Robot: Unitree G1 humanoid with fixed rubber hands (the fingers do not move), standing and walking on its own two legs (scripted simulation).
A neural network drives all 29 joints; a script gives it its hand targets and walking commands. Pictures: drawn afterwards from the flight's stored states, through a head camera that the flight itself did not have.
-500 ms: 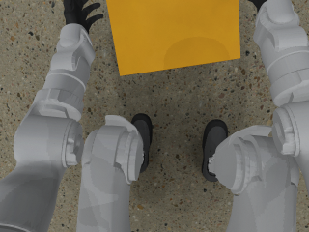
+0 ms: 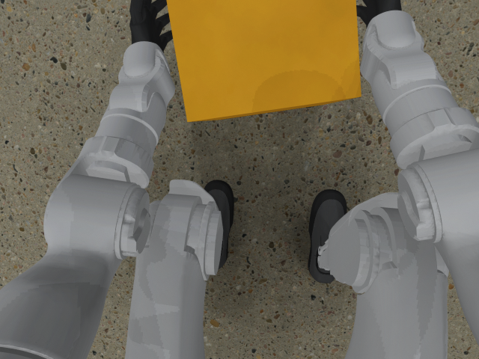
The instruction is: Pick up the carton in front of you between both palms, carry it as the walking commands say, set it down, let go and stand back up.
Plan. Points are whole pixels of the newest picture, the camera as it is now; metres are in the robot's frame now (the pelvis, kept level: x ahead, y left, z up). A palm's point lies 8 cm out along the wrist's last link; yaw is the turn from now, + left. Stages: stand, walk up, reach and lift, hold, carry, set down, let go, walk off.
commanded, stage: reach and lift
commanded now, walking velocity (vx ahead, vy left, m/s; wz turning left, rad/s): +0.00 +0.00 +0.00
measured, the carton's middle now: (263, 46) +0.52 +0.02 -0.25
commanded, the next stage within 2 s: none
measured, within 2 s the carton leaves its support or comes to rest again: leaves its support in 0.22 s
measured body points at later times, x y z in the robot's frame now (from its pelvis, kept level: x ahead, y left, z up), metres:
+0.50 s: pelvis +0.00 +0.01 +0.03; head +0.28 -0.02 +0.38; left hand +0.51 +0.15 -0.06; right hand +0.53 -0.15 -0.06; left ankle +0.13 +0.13 -0.34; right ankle +0.12 -0.12 -0.34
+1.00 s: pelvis +0.03 +0.00 +0.15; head +0.24 -0.01 +0.55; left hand +0.48 +0.16 +0.10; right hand +0.49 -0.15 +0.09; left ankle +0.13 +0.13 -0.34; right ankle +0.12 -0.12 -0.34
